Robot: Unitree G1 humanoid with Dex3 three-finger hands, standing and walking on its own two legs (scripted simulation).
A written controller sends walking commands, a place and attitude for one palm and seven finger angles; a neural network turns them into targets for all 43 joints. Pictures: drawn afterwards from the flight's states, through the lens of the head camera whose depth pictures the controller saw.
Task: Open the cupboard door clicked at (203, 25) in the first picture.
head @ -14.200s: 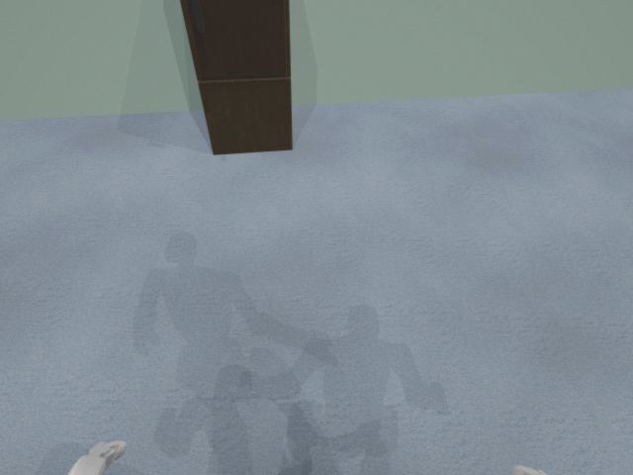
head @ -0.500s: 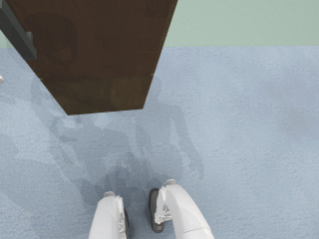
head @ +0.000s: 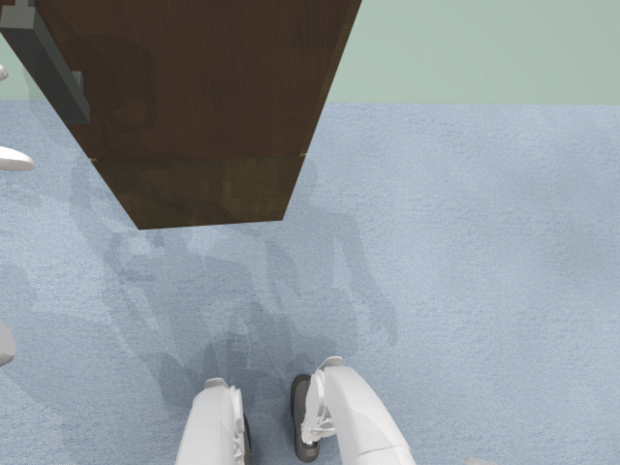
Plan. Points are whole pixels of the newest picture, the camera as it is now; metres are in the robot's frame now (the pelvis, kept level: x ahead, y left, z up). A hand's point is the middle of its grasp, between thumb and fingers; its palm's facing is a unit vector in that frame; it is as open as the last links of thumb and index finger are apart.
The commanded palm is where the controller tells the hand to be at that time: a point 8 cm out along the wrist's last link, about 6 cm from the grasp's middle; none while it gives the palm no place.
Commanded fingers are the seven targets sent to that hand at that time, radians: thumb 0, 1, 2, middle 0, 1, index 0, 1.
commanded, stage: move the hooked fingers beside the handle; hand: left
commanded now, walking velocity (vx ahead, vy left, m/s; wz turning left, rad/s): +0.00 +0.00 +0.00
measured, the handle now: (54, 56) +0.57 +0.25 +0.04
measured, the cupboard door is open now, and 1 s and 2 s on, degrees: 0 0 0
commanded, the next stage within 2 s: slide the fingers in behind the handle in 0.04 s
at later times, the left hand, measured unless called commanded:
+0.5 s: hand (8, 101) +0.51 +0.29 +0.04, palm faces +0.05 -1.00 -0.02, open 14.0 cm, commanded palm +0.50 +0.31 +0.04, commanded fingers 0.00 -0.50 0.30 -0.30 -1.20 -0.30 -1.20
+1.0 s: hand (48, 101) +0.52 +0.25 +0.04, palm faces +0.05 -1.00 -0.01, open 14.0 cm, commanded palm +0.50 +0.28 +0.04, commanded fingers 0.00 -0.50 0.30 -0.30 -1.20 -0.30 -1.20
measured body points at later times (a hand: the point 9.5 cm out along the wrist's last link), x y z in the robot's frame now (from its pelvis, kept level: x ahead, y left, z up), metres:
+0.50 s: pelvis +0.00 +0.00 +0.00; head +0.19 +0.06 +0.40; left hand +0.51 +0.34 +0.04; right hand +0.01 -0.27 -0.09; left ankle -0.01 +0.06 -0.63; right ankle +0.06 -0.12 -0.63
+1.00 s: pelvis +0.01 +0.00 +0.01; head +0.19 +0.04 +0.41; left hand +0.51 +0.31 +0.04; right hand +0.02 -0.27 -0.09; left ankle -0.01 +0.06 -0.63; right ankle +0.06 -0.12 -0.63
